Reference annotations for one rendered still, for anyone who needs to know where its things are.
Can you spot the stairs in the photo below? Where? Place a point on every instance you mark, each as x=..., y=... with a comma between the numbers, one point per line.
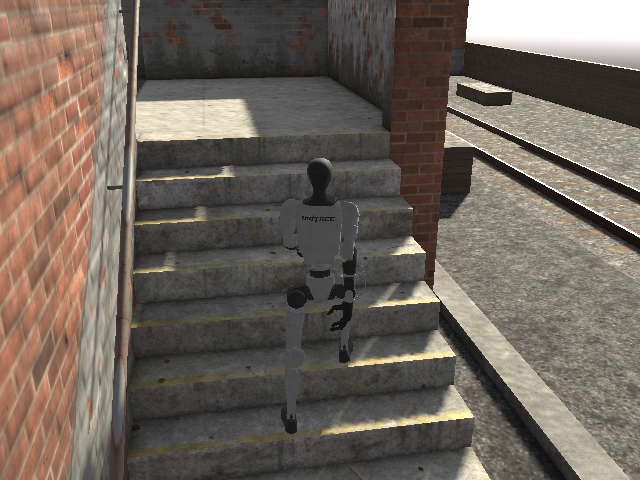
x=209, y=328

